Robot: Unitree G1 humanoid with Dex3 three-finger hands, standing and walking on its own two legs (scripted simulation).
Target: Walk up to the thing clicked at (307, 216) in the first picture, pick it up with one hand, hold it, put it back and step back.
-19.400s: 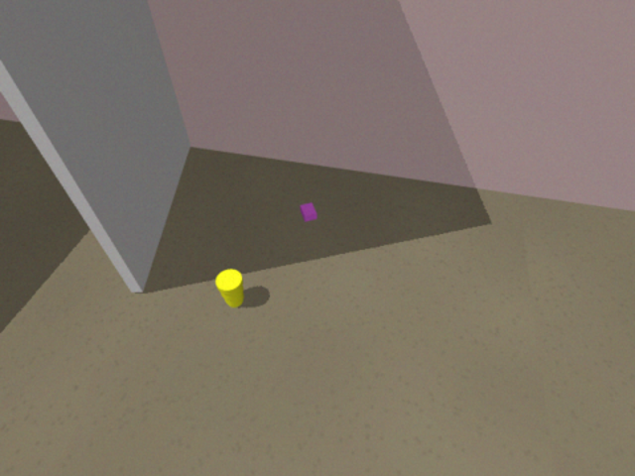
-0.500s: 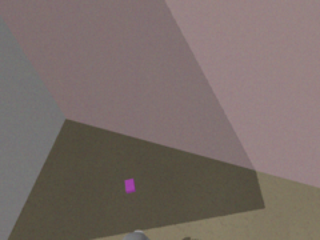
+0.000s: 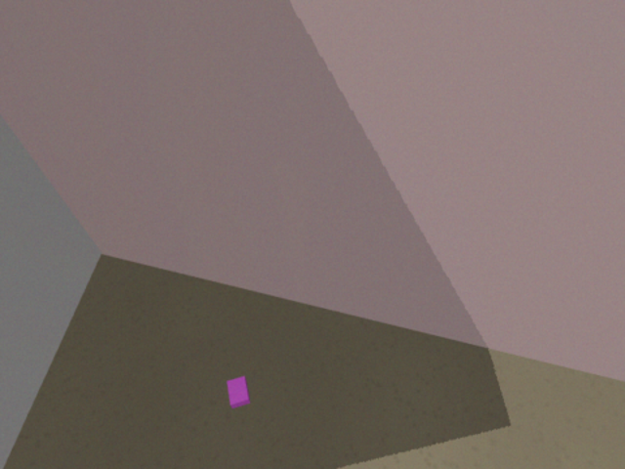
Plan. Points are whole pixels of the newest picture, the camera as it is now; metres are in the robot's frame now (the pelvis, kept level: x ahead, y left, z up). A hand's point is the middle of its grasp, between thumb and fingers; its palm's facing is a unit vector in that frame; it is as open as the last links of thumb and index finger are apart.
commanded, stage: walk up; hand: left
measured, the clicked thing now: (238, 392) +0.46 +0.28 -0.74
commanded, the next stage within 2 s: stand in 1.04 s
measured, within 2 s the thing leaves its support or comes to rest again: neither
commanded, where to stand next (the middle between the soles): +0.04 +0.01 m, yaw +1 degrees
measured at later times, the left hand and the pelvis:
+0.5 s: hand out of the picture +0.11 +0.26 -0.13, palm faces -0.02 -0.95 -0.32, open 7.4 cm; pelvis +0.01 +0.00 +0.02, yaw +0 degrees
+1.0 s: hand out of the picture +0.09 +0.26 -0.14, palm faces +0.00 -0.95 -0.32, open 7.4 cm; pelvis +0.02 +0.01 +0.02, yaw +1 degrees
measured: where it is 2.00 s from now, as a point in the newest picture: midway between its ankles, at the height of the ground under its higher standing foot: outside the picture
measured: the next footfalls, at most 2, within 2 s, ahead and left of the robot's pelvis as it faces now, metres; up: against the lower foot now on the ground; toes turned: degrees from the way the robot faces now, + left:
none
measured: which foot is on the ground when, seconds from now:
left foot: down 0.00-1.00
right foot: down 0.00-1.00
